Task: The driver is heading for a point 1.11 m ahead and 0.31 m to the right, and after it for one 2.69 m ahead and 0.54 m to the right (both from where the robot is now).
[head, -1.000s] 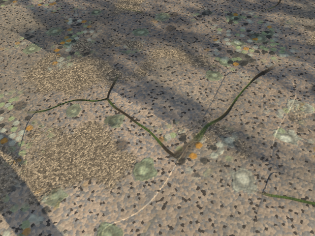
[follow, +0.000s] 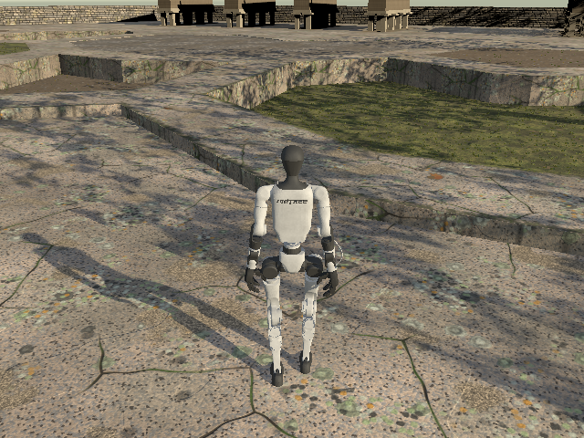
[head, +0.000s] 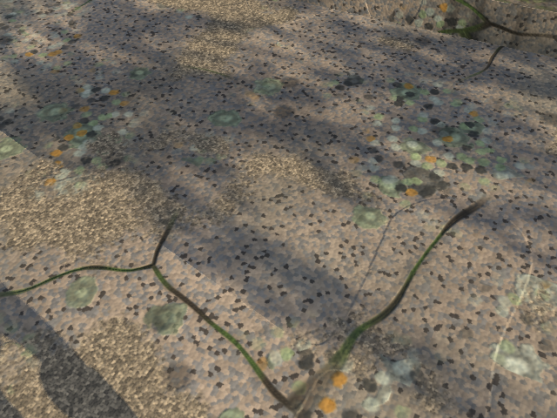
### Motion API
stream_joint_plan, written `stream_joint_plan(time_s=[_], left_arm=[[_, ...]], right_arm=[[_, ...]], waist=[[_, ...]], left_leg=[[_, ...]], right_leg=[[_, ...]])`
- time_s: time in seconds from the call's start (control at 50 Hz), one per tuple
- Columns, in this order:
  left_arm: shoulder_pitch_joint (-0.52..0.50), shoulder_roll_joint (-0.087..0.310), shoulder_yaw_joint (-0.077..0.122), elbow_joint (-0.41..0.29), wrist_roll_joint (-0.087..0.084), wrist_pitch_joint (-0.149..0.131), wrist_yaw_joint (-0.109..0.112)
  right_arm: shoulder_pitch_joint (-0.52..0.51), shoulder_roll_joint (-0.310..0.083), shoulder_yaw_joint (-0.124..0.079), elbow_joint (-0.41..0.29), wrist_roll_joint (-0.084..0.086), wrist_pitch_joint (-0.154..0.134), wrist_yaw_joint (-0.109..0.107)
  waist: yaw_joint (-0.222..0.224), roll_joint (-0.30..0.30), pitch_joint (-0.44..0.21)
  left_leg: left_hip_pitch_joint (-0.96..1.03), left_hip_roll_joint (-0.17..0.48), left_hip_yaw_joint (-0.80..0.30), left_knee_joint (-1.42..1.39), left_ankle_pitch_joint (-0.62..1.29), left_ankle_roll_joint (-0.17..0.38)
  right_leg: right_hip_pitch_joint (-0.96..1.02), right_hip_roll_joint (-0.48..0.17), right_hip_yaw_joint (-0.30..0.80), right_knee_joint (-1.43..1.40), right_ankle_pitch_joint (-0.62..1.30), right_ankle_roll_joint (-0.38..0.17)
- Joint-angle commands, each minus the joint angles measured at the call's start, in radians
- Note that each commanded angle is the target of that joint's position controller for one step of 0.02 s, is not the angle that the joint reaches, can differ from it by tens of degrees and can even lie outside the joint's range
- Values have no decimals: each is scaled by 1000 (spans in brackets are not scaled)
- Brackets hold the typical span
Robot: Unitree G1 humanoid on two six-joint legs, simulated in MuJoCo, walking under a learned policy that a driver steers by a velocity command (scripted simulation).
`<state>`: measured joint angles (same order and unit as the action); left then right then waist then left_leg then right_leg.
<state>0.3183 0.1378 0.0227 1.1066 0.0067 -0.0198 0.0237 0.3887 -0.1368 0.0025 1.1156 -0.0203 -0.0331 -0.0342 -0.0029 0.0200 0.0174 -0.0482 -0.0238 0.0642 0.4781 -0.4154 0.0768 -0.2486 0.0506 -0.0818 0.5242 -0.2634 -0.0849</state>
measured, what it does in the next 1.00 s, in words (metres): walks ahead: left foot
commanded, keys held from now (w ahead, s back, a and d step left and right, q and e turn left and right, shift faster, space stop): w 0.04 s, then no key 0.64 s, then w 0.32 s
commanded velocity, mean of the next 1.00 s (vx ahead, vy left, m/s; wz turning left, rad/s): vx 0.15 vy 0.00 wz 0.00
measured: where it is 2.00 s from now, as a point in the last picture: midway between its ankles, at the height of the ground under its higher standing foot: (261, 355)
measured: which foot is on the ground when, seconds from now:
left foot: down 0.00-0.20, up 0.22-0.44, down 0.46-0.92, up 0.94-1.00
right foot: down 0.00-1.00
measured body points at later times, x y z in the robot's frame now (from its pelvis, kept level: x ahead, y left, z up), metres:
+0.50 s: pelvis +0.06 +0.00 +0.00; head +0.07 +0.00 +0.45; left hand +0.04 +0.20 -0.16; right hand +0.10 -0.22 -0.15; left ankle +0.09 +0.12 -0.73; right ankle +0.02 -0.08 -0.73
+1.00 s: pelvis +0.13 +0.02 -0.01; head +0.14 +0.04 +0.44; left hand +0.05 +0.25 -0.16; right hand +0.12 -0.20 -0.16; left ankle +0.11 +0.11 -0.72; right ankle +0.02 -0.08 -0.73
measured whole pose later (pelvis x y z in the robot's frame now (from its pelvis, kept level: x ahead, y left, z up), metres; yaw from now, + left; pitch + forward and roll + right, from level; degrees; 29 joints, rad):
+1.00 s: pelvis +0.13 +0.02 -0.01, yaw +0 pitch -1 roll +0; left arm 0.48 0.17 0.03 1.11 0.02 -0.07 0.02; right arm 0.36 -0.15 -0.03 1.06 -0.02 -0.06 0.00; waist 0.02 -0.02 0.01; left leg -0.30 -0.02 0.06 0.74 -0.44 0.10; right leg -0.03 0.04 0.01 0.49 -0.45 -0.05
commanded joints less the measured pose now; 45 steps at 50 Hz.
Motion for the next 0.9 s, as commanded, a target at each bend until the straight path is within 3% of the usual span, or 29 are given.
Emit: stream_joint_plan(time_s=[0.02, 0.06, 0.08, 0.1, 0.12, 0.16, 0.18, 0.2, 0.22, 0.24, 0.28, 0.32, 0.36, 0.4, 0.44, 0.48, 0.5, 0.52, 0.58, 0.62, 0.68, 0.7, 0.74, 0.8, 0.86, 0.9], left_arm=[[35, 94, 23, -43, 0, -18, -13], [-12, 76, 20, -73, 0, -38, -18], [-30, 56, 16, -83, 0, -50, -17], [-16, 49, 16, -82, 9, -60, -12], [4, 50, 18, -75, 14, -65, -6], [124, 47, 22, -39, -4, -67, 4], [245, 82, 34, -5, -2, -67, 7], [354, 138, 47, 13, 9, -61, 11], [288, 123, 26, 2, 5, -55, 11], [220, 116, 15, -12, 4, -54, 12], [105, 60, -13, -34, 15, -47, 16], [66, 56, -30, -41, 21, -45, 28], [89, 83, -30, -32, 20, -45, 31], [104, 88, -32, -23, 7, -40, 30], [80, 85, -31, -24, -6, -31, 25], [104, 75, -24, -28, 1, -23, 20], [164, 21, -32, -6, 1, -8, 20], [144, 35, -30, 2, 7, -1, 25], [117, 57, -23, 0, 5, -3, 21], [117, 53, -24, 5, 2, -7, 21], [113, 49, -25, 15, 2, -4, 23], [122, 46, -27, 21, 3, -2, 23], [133, 67, -15, 22, 8, 2, 20], [140, 69, -9, -1, 10, -1, 8], [154, 73, -6, -23, 11, -26, 2], [195, 98, 3, -24, 7, -43, -3]], right_arm=[[120, -60, -14, -13, -1, -18, 6], [161, -73, -19, -8, 6, -35, 4], [192, -95, -26, 4, 8, -43, -1], [205, -121, -34, 14, 5, -44, -7], [189, -117, -34, 11, 1, -41, -10], [106, -101, -25, -11, -3, -35, -8], [63, -107, -27, -27, 4, -37, -7], [17, -91, -26, -46, 27, -37, -6], [17, -42, -20, -55, 21, -25, -5], [27, -18, -16, -58, 9, -9, -3], [-8, -31, -20, -62, 8, 2, 1], [2, -15, -14, -50, 12, 22, 2], [1, -10, -10, -38, 22, 34, -6], [2, -20, -11, -29, 30, 41, -13], [-4, -15, -6, -22, 20, 43, -13], [-25, -83, -15, -33, -3, 34, -8], [-56, -97, -19, -21, 9, 38, -5], [-76, -68, -15, -25, 11, 36, -2], [-60, -60, -12, -12, 13, 23, -9], [-55, -71, -15, -6, 17, 17, -11], [-49, -66, -13, 1, 16, 16, -11], [-36, -62, -13, 7, 14, 16, -11], [-23, -87, -27, 8, 11, 22, -6], [-9, -91, -38, -11, 10, 22, 9], [-9, -82, -40, -41, 10, -2, 20], [-51, -82, -43, -74, 11, -21, 29]], waist=[[-16, -2, 194], [-41, 42, 187], [-51, 88, 167], [-44, 104, 155], [-32, 71, 141], [38, 23, 65], [96, -12, 3], [159, -114, -58], [91, -124, -58], [51, -89, -18], [2, -49, 78], [-28, -93, 81], [-18, -104, 45], [-16, -118, 9], [-34, -108, 17], [-1, -34, 64], [27, 75, 112], [11, 65, 150], [5, 30, 106], [7, 13, 70], [7, -8, 66], [7, -12, 50], [7, -19, 70], [9, -22, 190], [16, -31, 201], [40, -63, 173]], left_leg=[[-169, 108, -170, -89, -195, 101], [-60, 148, -230, -128, -51, 120], [24, 196, -273, -145, 187, 127], [94, 254, -288, -113, 492, 134], [114, 276, -252, -56, 743, 129], [25, 199, -118, 97, 1042, 68], [-122, 137, -69, 258, 954, 23], [-288, 9, 4, 564, 412, -31], [-349, -21, -40, 655, -112, -44], [-329, 19, -85, 649, -149, -47], [-304, 50, -87, 519, -81, -51], [-237, 47, -58, 329, -18, -71], [-189, 20, -25, 191, 24, -81], [-129, 20, -14, 94, 127, -81], [-9, 51, -37, -42, 334, -73], [47, 157, -143, -61, 475, -53], [-75, 162, -150, -61, 400, -22], [-131, 145, -151, -80, 359, -25], [-105, 131, -143, -105, 428, -31], [-76, 132, -142, -108, 452, -27], [-76, 132, -141, -118, 443, -24], [-72, 121, -136, -126, 359, -20], [-109, 81, -122, -102, 75, 5], [-245, 94, -191, -102, -257, 56], [-295, 114, -259, -73, -229, 88], [-359, 77, -222, -6, -148, 82]], right_leg=[[-122, -157, 289, -137, -354, -103], [-203, -107, 223, -44, -187, -89], [-234, -47, 119, 75, -6, -62], [-269, -26, 38, 161, 95, -39], [-262, -38, 15, 161, 94, -26], [-23, -42, 56, 77, 237, -39], [202, -99, 152, 34, 494, -70], [370, -285, 339, -62, 954, -163], [339, -395, 405, -101, 1255, -210], [234, -399, 363, -122, 1133, -233], [117, -314, 250, -191, 935, -157], [99, -243, 167, -206, 880, -102], [138, -217, 133, -172, 911, -84], [135, -216, 135, -147, 845, -71], [34, -190, 143, -160, 517, -21], [-81, -132, 157, -211, 56, 11], [-14, -106, 140, -251, -10, 13], [28, -108, 143, -238, 25, 17], [86, -128, 148, -209, 161, 19], [108, -132, 147, -214, 166, 23], [117, -132, 142, -220, 150, 27], [124, -125, 137, -225, 80, 23], [90, -92, 122, -188, -144, -5], [-26, -101, 176, -155, -423, -56], [-17, -126, 246, -137, -392, -86], [81, -157, 318, -184, -357, -113]])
